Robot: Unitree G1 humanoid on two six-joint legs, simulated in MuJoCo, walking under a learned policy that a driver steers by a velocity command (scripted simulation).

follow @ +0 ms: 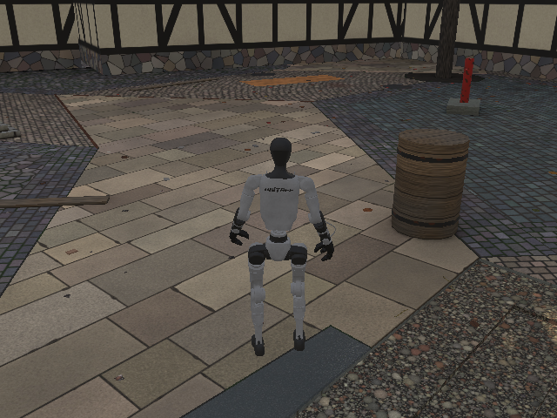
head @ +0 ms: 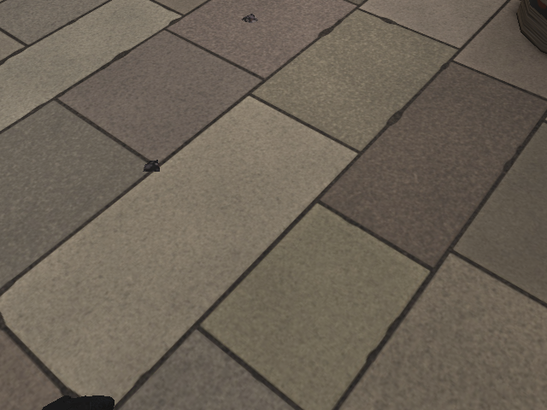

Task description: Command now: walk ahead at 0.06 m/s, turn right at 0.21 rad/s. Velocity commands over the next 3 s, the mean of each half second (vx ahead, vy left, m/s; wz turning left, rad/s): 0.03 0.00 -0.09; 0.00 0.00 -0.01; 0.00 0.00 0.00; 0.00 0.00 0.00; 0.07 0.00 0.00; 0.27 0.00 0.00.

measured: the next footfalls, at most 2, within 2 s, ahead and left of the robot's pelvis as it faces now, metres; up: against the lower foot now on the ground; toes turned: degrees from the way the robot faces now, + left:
right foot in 0.04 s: +0.09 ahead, -0.13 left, +0.00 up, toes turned +0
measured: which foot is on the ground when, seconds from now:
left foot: down 0.00-1.00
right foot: up 0.00-0.02, down 0.04-1.00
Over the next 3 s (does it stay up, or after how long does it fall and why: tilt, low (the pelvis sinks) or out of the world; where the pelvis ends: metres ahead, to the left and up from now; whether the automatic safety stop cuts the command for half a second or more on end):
stays up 0.27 -0.01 -0.02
